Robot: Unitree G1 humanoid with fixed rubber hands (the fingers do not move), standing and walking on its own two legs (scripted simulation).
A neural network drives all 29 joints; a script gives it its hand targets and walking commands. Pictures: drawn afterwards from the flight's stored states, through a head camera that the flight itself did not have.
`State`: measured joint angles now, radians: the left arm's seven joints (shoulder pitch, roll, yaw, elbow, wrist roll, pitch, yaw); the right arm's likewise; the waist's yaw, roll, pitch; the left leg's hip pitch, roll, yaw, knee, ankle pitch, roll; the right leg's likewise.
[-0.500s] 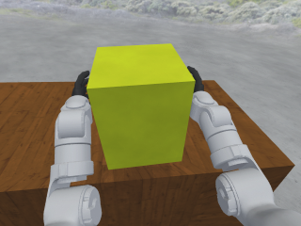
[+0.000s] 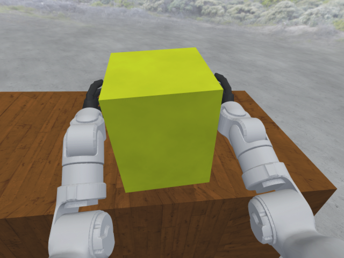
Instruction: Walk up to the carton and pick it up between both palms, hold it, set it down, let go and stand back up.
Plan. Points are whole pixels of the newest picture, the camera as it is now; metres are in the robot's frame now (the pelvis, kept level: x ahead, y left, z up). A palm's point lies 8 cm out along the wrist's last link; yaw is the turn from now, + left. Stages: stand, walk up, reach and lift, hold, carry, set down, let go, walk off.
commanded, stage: hold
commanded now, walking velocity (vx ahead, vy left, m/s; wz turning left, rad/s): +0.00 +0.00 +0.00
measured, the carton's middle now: (161, 118) +0.38 +0.01 +0.21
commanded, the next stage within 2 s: none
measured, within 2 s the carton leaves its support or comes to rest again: neither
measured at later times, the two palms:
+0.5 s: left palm (93, 113) +0.36 +0.16 +0.23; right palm (225, 105) +0.37 -0.13 +0.25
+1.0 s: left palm (92, 113) +0.36 +0.16 +0.23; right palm (224, 104) +0.37 -0.13 +0.25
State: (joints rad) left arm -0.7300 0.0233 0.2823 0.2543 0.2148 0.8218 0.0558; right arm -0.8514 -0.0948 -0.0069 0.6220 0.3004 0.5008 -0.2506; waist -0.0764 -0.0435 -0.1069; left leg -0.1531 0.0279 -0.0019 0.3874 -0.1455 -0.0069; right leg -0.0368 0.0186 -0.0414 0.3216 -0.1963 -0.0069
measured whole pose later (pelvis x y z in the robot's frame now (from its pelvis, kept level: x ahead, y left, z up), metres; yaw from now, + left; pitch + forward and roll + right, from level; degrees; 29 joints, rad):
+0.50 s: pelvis +0.00 +0.00 +0.00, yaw +0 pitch -6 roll -1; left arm -0.71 0.01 0.29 0.22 0.22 0.84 0.06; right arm -0.84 -0.10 0.00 0.59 0.31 0.52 -0.25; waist -0.07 -0.04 -0.10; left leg -0.13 0.02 -0.01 0.39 -0.16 -0.01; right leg -0.01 0.02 -0.03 0.32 -0.20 -0.01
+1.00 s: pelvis +0.00 +0.00 +0.00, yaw +0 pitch -5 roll -1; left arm -0.73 0.02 0.29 0.25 0.21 0.84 0.05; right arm -0.86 -0.10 -0.01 0.61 0.31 0.53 -0.26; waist -0.07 -0.04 -0.11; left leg -0.14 0.02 -0.02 0.39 -0.15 -0.01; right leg -0.03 0.02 -0.03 0.32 -0.20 -0.01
